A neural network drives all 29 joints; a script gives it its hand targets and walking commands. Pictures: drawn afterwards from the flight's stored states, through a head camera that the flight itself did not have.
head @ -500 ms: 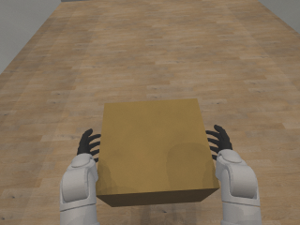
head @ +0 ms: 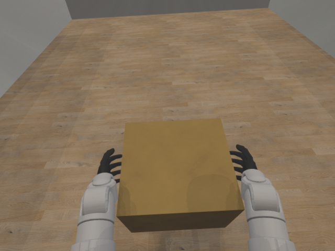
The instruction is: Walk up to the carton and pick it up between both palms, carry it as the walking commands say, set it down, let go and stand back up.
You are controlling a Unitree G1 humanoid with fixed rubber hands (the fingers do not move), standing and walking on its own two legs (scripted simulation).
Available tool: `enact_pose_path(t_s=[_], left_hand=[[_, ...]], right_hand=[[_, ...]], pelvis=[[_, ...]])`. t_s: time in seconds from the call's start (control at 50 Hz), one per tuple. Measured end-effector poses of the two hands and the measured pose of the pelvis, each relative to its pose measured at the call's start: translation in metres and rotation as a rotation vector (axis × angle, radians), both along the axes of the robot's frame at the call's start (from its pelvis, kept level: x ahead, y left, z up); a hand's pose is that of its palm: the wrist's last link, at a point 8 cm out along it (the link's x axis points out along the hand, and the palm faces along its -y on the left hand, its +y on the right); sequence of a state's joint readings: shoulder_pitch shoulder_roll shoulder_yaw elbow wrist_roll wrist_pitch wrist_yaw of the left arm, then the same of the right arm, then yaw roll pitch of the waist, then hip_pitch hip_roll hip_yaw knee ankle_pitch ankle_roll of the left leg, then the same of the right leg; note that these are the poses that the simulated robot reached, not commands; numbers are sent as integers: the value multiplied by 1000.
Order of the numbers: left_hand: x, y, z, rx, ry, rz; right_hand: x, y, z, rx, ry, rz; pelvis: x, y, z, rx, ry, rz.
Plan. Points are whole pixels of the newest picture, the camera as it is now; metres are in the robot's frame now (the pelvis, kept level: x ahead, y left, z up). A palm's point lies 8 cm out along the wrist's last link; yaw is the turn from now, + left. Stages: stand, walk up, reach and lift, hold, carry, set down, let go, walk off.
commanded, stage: set down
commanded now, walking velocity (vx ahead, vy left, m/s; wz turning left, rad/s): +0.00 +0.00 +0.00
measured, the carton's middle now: (175, 175) +0.34 -0.01 -0.04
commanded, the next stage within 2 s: none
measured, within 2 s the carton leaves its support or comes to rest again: neither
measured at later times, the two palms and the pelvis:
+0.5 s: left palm (109, 183) +0.30 +0.17 +0.00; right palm (245, 178) +0.30 -0.19 -0.01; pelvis +0.00 +0.00 +0.00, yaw +0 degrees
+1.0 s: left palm (115, 189) +0.33 +0.18 -0.10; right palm (230, 187) +0.33 -0.18 -0.11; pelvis +0.01 +0.00 -0.02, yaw +0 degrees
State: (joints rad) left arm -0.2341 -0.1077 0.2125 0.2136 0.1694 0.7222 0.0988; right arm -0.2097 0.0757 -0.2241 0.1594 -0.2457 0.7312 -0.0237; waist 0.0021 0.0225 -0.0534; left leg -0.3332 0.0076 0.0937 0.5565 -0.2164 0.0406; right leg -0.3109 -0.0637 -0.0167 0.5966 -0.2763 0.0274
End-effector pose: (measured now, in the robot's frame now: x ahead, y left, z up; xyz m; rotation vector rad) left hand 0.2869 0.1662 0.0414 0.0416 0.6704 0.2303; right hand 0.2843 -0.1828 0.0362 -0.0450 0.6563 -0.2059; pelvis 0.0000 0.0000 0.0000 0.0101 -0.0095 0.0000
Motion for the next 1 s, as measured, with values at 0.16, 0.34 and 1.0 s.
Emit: enact_pose_path(t_s=[0.16, 0.34, 1.0], left_hand=[[-4, 4, -12, -31, 25, 54], [7, 2, -23, -42, 34, 48], [48, 17, -145, -83, 86, -40]], right_hand=[[8, 4, -12, 25, 35, 14], [15, 1, -25, 26, 50, 10], [46, 7, -149, 57, 141, 23]], pelvis=[[0, -4, 1, 4, 0, 0], [3, -4, 1, 5, 5, 0], [12, 4, -20, -16, 405, 4]])
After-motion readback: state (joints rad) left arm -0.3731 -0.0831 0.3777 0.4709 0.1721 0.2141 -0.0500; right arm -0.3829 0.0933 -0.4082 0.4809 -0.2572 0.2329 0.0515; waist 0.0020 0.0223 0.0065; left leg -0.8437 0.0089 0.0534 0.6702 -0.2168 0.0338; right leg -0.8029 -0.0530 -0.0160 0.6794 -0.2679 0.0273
